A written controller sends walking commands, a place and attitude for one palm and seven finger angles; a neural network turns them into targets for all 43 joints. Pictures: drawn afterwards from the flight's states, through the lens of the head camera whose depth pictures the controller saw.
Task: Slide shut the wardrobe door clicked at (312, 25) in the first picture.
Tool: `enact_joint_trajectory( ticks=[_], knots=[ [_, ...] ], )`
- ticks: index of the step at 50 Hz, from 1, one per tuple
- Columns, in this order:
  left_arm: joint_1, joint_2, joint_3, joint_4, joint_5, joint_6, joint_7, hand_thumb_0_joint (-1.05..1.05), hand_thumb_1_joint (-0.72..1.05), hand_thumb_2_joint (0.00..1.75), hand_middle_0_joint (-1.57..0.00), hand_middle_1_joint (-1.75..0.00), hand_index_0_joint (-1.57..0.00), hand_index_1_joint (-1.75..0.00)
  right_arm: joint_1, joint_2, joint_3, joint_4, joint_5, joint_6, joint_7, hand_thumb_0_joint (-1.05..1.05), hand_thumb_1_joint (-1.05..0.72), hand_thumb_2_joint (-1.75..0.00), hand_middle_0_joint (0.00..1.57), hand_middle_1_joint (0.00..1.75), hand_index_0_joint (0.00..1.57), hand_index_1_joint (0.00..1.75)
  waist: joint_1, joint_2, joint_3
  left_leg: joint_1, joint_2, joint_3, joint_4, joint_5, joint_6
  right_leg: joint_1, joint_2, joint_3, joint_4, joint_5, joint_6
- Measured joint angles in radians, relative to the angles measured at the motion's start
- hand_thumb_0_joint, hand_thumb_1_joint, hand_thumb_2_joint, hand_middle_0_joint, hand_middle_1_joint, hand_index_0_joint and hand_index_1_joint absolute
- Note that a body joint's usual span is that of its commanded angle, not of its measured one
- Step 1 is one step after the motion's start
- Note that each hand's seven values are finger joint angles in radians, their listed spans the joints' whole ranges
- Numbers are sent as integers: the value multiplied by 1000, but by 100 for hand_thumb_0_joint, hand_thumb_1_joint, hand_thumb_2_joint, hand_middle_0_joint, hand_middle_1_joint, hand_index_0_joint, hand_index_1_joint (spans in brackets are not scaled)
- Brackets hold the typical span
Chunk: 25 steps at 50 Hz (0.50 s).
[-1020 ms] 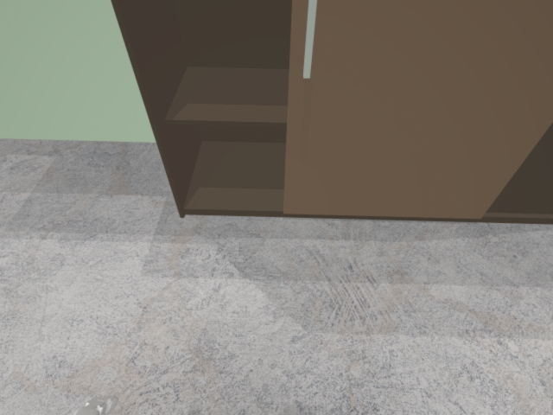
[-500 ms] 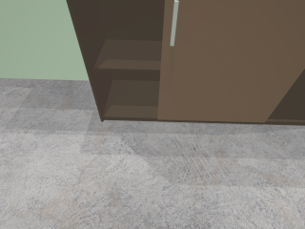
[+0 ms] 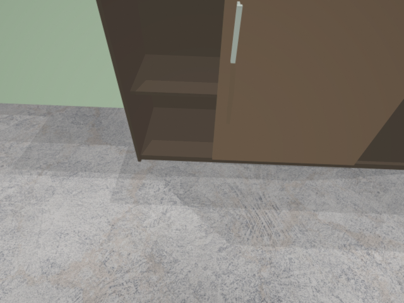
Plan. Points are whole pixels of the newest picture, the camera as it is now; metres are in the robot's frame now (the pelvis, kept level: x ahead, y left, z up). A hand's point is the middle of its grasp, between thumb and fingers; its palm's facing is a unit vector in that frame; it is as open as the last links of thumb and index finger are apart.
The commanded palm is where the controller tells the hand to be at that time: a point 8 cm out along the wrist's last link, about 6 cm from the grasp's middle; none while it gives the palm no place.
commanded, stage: look at it before walking up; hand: right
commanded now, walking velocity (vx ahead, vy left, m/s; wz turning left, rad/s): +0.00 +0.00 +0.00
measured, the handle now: (235, 33) +1.06 -0.06 +0.09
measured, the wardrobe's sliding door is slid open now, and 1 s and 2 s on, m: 0.47 0.47 0.47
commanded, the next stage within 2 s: walk to a spot facing it in 0.52 s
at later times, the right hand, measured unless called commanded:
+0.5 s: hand out of the picture +0.08 -0.25 -0.15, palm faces -0.02 +0.94 -0.33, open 7.4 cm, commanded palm none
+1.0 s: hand out of the picture +0.06 -0.18 -0.19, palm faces -0.03 +0.98 -0.19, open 7.4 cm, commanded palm none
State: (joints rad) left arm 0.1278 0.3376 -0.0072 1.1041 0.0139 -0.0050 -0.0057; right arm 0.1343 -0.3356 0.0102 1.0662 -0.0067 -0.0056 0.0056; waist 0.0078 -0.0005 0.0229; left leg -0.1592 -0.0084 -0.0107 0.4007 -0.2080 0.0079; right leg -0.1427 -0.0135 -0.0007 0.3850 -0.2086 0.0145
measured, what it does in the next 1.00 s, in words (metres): shifts its weight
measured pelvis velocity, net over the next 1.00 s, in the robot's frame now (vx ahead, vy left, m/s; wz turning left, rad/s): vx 0.07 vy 0.01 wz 0.07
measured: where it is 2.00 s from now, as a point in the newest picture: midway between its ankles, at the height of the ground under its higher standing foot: (205, 302)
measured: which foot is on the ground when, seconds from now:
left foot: down 0.00-1.00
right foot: down 0.00-1.00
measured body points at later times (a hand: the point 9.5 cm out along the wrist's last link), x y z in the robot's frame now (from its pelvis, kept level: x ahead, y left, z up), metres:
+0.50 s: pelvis +0.00 -0.01 +0.00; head +0.01 -0.01 +0.45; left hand +0.08 +0.29 -0.13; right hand +0.08 -0.30 -0.13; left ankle +0.01 +0.11 -0.74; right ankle +0.00 -0.13 -0.74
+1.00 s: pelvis +0.07 +0.01 -0.03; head +0.08 +0.01 +0.42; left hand +0.04 +0.25 -0.18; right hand +0.06 -0.23 -0.18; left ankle +0.01 +0.11 -0.74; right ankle +0.00 -0.13 -0.74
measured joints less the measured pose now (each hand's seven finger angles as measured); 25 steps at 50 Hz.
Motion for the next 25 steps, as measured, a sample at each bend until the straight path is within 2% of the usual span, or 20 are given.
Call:
enact_joint_trajectory(
  ticks=[25],
  knots=[
    [-8,0,-2,6,-3,-4,2,1,91,90,-20,-30,-20,-30,9,-6,-1,12,-1,1,-1,1,-90,-90,20,30,20,30,-7,5,8,14,9,0,-21,5,-8,12,9,1,-20,6,-7]
  ],
)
